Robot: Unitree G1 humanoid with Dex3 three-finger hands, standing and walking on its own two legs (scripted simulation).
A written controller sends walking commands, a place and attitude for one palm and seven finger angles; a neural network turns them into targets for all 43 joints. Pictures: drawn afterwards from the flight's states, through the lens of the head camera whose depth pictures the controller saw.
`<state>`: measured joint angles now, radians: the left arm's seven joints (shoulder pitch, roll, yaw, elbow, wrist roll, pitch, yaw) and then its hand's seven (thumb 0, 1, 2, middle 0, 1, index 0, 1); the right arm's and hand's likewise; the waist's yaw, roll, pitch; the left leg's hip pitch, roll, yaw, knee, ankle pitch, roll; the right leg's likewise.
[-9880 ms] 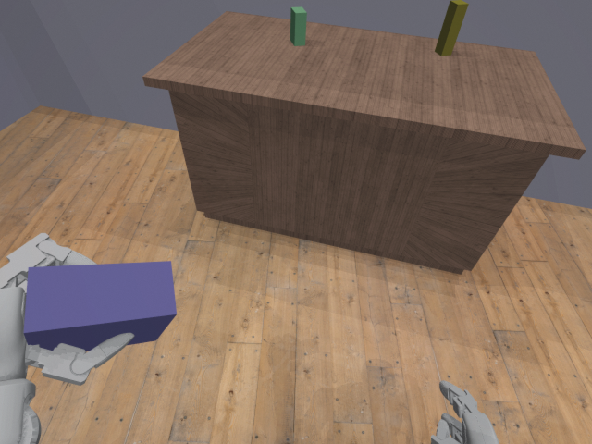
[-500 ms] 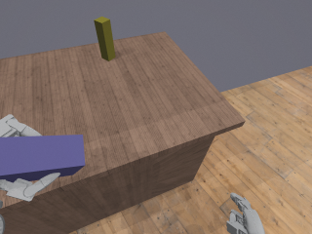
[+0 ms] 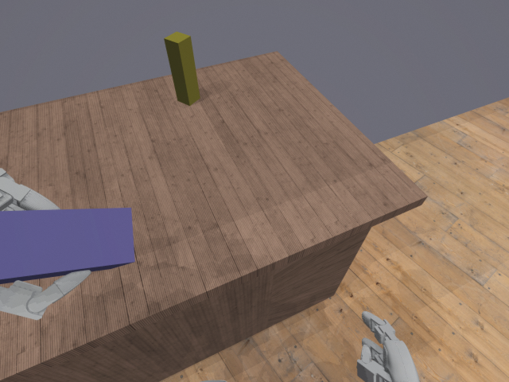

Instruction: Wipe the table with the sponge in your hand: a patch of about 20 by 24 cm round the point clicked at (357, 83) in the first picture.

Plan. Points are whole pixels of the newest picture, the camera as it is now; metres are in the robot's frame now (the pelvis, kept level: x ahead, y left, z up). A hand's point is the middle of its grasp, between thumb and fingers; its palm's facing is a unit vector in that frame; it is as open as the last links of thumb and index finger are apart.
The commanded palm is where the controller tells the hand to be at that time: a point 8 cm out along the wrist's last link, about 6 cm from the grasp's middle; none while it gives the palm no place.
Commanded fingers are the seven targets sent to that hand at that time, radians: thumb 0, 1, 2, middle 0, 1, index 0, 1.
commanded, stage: come to a stop and stand still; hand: left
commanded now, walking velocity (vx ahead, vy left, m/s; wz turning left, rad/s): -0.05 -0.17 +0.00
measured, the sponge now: (81, 244) +0.23 +0.21 +0.18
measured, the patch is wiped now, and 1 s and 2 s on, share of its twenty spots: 0.00 0.00 0.00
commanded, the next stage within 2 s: look again from close up in 1.84 s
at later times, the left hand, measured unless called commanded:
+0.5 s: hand (29, 226) +0.24 +0.26 +0.19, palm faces +0.32 -0.84 -0.45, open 9.7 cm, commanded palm +0.19 +0.30 +0.19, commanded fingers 0.00 0.10 1.30 -1.20 -1.60 -1.20 -1.60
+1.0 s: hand out of the picture +0.20 +0.28 +0.19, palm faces +0.39 -0.84 -0.39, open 9.7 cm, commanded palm +0.14 +0.30 +0.19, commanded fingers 0.00 0.10 1.30 -1.20 -1.60 -1.20 -1.60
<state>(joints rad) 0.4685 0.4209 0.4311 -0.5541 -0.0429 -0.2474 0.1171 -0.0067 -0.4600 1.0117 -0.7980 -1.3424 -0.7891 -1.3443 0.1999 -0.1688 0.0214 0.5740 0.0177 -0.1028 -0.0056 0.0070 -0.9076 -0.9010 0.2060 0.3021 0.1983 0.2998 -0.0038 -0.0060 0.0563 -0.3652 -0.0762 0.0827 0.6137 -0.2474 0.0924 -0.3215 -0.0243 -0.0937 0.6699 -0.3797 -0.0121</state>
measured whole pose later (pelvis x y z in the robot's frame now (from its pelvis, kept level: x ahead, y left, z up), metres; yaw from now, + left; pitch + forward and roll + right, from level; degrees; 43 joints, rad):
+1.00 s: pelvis -0.03 +0.03 +0.01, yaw -2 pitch -3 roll -2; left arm 0.37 0.41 0.39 -0.45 -0.03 -0.19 0.10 -0.01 -0.46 1.02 -0.80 -1.34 -0.79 -1.34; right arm 0.27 -0.22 0.02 0.58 0.02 -0.15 -0.04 0.01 -0.91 -0.90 0.20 0.30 0.20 0.30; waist 0.02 -0.02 0.07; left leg -0.29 0.00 0.01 0.53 -0.19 0.03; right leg -0.22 0.03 -0.04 0.45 -0.18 -0.02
